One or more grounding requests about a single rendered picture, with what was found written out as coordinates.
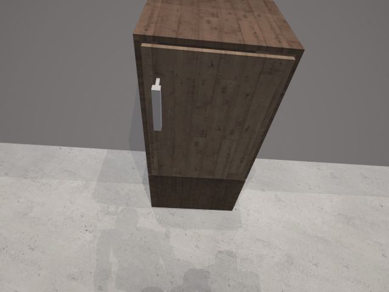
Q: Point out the cupboard door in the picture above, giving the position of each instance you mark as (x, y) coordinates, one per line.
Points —
(216, 105)

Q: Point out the handle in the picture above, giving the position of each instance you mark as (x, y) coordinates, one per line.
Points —
(157, 106)

